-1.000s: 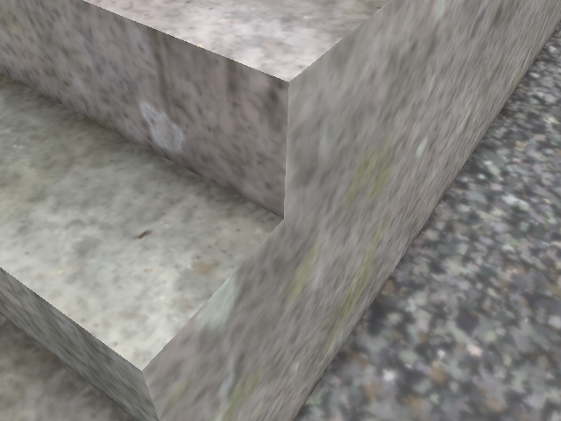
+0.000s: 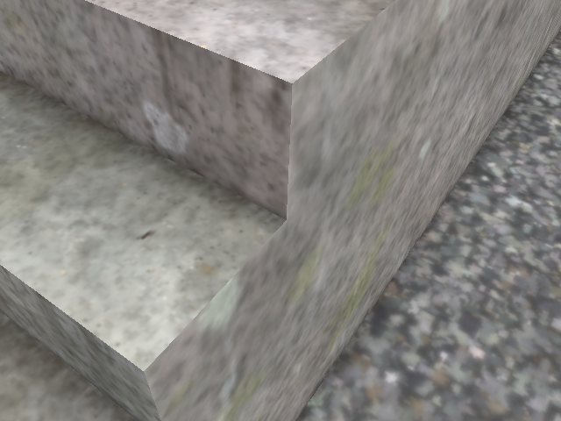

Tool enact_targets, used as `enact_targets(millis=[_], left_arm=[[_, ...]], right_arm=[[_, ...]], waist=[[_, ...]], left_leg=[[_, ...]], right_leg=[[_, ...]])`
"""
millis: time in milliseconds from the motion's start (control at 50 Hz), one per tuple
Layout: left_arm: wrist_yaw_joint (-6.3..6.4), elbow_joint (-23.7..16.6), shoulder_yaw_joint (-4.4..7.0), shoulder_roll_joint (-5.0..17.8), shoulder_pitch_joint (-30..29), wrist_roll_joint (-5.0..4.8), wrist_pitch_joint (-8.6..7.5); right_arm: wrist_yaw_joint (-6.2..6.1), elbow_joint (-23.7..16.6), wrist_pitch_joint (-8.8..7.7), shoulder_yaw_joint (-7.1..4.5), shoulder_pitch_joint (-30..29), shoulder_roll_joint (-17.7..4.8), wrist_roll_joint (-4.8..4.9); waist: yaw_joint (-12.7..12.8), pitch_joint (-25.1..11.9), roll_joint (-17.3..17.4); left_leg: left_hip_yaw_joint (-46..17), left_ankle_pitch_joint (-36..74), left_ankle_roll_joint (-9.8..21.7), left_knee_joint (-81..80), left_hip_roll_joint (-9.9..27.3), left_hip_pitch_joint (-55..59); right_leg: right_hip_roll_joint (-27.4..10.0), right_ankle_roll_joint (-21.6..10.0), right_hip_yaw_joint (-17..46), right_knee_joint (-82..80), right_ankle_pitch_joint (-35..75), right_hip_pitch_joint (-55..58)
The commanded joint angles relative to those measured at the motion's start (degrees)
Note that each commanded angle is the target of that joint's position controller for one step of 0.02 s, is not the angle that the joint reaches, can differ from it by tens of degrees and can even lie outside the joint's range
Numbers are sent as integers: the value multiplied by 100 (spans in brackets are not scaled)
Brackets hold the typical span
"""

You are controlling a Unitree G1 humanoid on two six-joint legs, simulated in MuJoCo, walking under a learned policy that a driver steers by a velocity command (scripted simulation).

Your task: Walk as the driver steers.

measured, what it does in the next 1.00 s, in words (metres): stands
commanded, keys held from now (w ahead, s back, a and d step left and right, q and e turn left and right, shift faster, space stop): w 1.00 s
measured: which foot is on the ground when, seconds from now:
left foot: down 0.00-1.00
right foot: down 0.00-1.00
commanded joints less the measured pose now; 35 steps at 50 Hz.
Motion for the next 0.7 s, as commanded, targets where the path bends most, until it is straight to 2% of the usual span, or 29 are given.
enact_targets(millis=[20, 700], left_arm=[[56, -221, 172, 715, -162, 12, 1], [53, -203, 177, 720, -157, 12, 2]], right_arm=[[-17, -266, -64, -133, -245, -766, 5], [-6, -275, -58, -136, -243, -773, 1]], waist=[[32, -182, 37], [31, -178, 28]], left_leg=[[-266, 1312, -18, -74, 365, -161], [-289, 1339, -18, -68, 356, -159]], right_leg=[[-264, -36, 197, 89, 1505, 228], [-265, -27, 174, 85, 1511, 237]])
